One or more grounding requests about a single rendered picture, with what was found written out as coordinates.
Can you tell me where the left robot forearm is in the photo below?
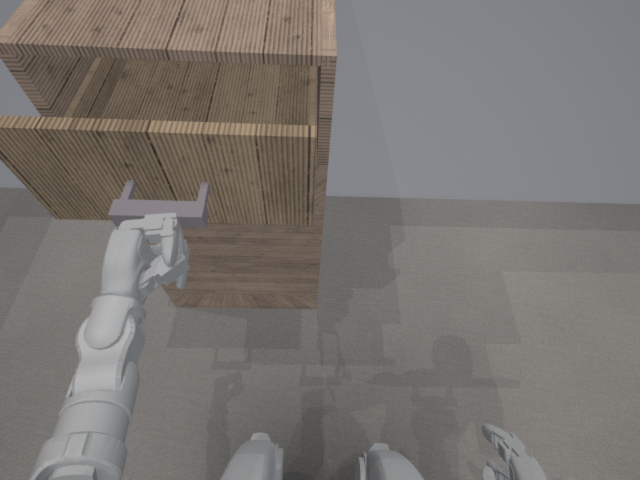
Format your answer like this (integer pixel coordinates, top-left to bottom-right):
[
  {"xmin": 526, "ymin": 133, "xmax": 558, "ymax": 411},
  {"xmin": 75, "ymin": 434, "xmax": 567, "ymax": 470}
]
[{"xmin": 28, "ymin": 294, "xmax": 146, "ymax": 480}]

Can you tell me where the right robot shin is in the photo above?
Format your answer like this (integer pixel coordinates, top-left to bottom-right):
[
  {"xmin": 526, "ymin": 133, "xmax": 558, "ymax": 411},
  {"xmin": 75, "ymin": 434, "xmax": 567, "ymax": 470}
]
[{"xmin": 368, "ymin": 443, "xmax": 389, "ymax": 452}]

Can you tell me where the robot shin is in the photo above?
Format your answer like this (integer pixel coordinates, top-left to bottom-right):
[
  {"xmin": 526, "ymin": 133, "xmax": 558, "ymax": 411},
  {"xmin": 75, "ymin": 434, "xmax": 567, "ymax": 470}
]
[
  {"xmin": 368, "ymin": 443, "xmax": 389, "ymax": 452},
  {"xmin": 250, "ymin": 433, "xmax": 271, "ymax": 441}
]

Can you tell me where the left robot hand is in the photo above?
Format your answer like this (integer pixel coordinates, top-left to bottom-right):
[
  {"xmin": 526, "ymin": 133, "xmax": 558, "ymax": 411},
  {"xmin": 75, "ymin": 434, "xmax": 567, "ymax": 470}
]
[{"xmin": 100, "ymin": 213, "xmax": 190, "ymax": 306}]

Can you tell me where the drawer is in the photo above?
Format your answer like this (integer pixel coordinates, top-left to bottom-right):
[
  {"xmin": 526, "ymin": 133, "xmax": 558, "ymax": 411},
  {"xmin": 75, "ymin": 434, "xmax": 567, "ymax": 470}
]
[{"xmin": 0, "ymin": 58, "xmax": 317, "ymax": 225}]

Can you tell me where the cabinet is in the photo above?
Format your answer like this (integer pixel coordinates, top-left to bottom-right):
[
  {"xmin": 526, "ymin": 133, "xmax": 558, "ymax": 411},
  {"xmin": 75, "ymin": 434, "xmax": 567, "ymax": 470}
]
[{"xmin": 0, "ymin": 0, "xmax": 337, "ymax": 309}]

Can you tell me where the right robot hand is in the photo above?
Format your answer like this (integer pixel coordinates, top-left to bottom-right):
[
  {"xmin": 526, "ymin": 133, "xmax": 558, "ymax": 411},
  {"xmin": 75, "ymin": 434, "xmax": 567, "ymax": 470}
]
[{"xmin": 482, "ymin": 423, "xmax": 547, "ymax": 480}]

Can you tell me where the handle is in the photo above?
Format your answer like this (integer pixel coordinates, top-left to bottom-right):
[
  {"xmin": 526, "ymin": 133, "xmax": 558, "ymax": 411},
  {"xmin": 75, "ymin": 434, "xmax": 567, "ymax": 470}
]
[{"xmin": 108, "ymin": 180, "xmax": 210, "ymax": 229}]

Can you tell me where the left robot shin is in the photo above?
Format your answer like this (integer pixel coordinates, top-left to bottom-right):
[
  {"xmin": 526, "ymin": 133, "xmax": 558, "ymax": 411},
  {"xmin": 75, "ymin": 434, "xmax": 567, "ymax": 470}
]
[{"xmin": 250, "ymin": 433, "xmax": 271, "ymax": 441}]

